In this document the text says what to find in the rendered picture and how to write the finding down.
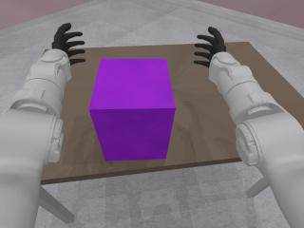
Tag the robot right hand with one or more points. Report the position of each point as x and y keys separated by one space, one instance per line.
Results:
x=217 y=46

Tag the carton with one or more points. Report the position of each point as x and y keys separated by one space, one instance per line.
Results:
x=133 y=108

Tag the robot right upper arm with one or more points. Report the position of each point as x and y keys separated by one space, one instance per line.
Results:
x=275 y=145

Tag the robot right forearm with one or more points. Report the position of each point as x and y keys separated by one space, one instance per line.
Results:
x=240 y=90

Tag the table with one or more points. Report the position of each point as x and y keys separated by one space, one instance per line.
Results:
x=203 y=132

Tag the robot left hand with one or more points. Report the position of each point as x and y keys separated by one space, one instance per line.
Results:
x=60 y=42

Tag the robot left forearm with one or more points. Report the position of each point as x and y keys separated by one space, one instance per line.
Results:
x=45 y=86

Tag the robot left upper arm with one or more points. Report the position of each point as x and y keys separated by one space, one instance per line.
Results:
x=28 y=142

